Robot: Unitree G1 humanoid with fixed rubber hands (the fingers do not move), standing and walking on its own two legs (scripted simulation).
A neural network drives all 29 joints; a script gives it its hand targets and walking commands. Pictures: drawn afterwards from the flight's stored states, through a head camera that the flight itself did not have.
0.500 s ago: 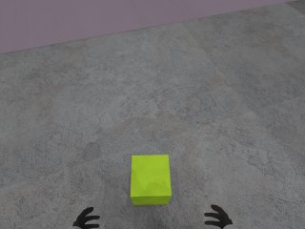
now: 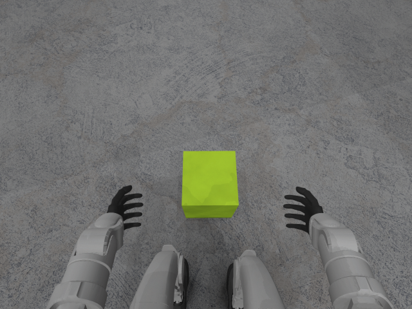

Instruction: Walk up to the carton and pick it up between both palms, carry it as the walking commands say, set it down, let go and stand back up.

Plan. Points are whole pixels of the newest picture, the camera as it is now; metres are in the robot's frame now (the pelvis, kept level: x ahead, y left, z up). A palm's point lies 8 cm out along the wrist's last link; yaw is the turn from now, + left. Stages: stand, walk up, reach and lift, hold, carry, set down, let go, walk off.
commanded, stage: reach and lift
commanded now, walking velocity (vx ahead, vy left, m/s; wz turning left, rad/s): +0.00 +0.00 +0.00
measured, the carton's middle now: (208, 186) +0.51 +0.01 -0.56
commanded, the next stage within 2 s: none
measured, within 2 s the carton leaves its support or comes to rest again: neither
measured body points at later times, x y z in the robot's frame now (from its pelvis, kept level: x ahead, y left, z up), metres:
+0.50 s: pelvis +0.01 -0.02 -0.03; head +0.28 +0.00 +0.33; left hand +0.46 +0.22 -0.14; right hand +0.49 -0.19 -0.14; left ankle +0.09 +0.11 -0.65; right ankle +0.08 -0.12 -0.65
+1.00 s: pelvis +0.01 +0.01 -0.05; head +0.33 +0.00 +0.26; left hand +0.50 +0.22 -0.20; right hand +0.53 -0.19 -0.20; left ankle +0.10 +0.11 -0.65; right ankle +0.08 -0.12 -0.65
